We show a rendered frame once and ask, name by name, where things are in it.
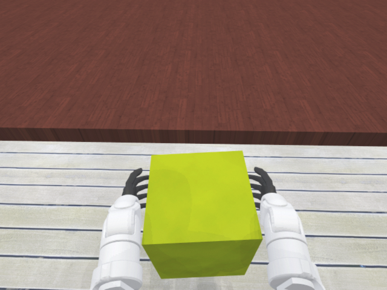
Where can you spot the right robot hand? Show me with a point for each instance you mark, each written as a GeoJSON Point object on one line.
{"type": "Point", "coordinates": [265, 187]}

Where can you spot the carton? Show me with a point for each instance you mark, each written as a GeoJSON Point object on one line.
{"type": "Point", "coordinates": [200, 217]}

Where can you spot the robot right forearm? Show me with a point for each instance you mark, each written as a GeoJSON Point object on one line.
{"type": "Point", "coordinates": [290, 266]}

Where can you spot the robot left forearm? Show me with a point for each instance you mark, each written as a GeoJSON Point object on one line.
{"type": "Point", "coordinates": [119, 259]}

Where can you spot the left robot hand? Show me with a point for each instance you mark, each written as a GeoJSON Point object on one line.
{"type": "Point", "coordinates": [131, 187]}

